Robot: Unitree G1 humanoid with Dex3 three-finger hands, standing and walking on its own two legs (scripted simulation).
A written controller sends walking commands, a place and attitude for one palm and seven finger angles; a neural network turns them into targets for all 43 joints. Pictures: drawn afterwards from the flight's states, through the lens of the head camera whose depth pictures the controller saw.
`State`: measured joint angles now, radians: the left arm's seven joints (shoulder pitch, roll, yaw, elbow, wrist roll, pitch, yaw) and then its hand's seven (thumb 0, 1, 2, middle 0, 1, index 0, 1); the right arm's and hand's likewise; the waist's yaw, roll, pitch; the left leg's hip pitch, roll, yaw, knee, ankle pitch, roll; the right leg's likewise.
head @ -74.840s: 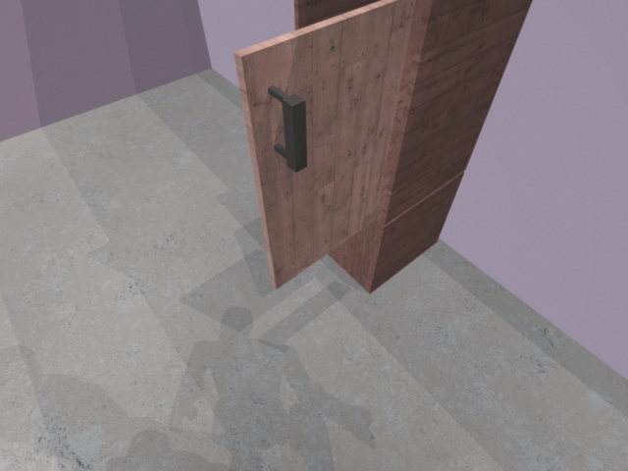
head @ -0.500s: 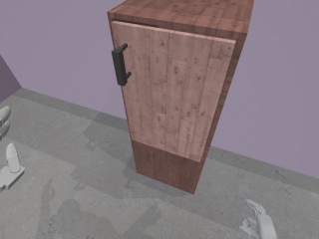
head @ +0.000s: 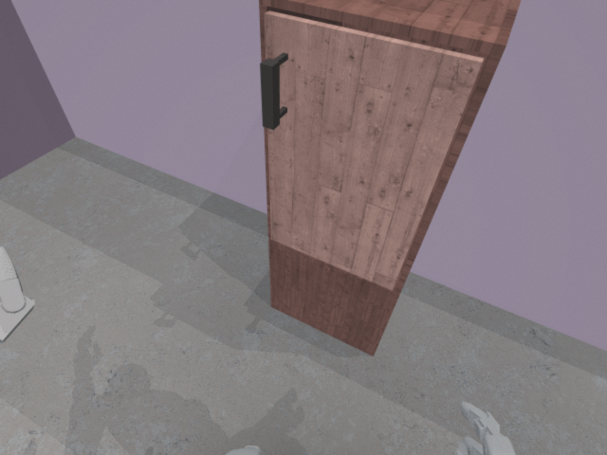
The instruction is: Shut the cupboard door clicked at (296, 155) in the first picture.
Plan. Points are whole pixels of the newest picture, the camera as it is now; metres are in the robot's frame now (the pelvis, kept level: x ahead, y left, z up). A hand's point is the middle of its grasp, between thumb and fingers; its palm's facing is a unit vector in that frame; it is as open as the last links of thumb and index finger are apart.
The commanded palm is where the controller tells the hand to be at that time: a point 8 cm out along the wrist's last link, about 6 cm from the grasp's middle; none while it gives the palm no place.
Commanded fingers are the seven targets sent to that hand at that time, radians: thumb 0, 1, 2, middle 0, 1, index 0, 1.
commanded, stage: step back with the hand held close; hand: left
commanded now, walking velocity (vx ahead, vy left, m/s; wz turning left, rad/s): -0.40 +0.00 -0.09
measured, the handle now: (276, 91) +0.70 +0.10 +0.15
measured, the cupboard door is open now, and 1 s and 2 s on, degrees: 0 0 0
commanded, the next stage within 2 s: stop stepping back and stand still in 0.32 s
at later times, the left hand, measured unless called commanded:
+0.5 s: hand out of the picture +0.13 +0.25 +0.20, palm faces +0.37 -0.86 -0.35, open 7.4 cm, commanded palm +0.08 +0.30 +0.20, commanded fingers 0.00 0.90 0.90 -0.20 -0.30 -0.20 -0.30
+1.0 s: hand out of the picture +0.06 +0.28 +0.19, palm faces +0.39 -0.85 -0.35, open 7.4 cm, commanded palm +0.02 +0.32 +0.20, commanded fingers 0.00 0.90 0.90 -0.20 -0.30 -0.20 -0.30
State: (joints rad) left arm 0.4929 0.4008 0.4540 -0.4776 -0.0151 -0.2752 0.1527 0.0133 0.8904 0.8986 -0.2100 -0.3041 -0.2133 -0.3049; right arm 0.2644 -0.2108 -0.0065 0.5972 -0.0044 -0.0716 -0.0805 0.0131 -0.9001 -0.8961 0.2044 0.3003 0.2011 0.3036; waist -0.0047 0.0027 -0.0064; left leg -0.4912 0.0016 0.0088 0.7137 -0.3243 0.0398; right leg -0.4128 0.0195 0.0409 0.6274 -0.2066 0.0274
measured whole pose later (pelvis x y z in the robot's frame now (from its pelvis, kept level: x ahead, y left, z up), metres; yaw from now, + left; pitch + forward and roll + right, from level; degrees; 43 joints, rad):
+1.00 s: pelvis -0.15 +0.04 +0.02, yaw -7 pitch -1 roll -1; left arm 0.52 0.39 0.39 -0.45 -0.04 -0.19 0.17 0.01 0.89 0.90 -0.21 -0.30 -0.21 -0.31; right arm 0.32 -0.22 0.00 0.70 -0.01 -0.07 -0.08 0.01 -0.90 -0.90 0.20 0.30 0.20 0.30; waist 0.01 -0.03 -0.09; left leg -0.40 0.02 0.01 0.73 -0.33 0.02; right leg -0.16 0.04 -0.02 0.51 -0.33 -0.04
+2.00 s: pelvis -0.16 +0.06 +0.02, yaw -5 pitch -1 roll -1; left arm 0.36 0.18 0.00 1.06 0.01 0.05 0.01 0.01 0.96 0.90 -0.20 -0.30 -0.21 -0.30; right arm 0.27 -0.21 0.02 1.03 -0.02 0.03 -0.02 0.01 -0.91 -0.90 0.20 0.30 0.20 0.30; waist -0.01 -0.05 0.04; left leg -0.31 -0.01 0.01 0.47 -0.15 0.03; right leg -0.15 0.01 -0.05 0.45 -0.29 -0.01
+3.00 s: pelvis -0.15 +0.05 +0.02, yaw -5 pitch -2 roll +0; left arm 0.36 0.12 0.02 1.16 0.01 0.00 0.04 0.00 0.91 0.90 -0.20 -0.30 -0.20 -0.30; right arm 0.32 -0.12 0.00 1.13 -0.02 0.02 -0.04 0.00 -0.91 -0.90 0.20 0.30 0.20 0.30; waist -0.02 0.00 0.02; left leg -0.25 -0.01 0.02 0.43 -0.15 0.02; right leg -0.10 0.02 -0.04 0.42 -0.29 -0.02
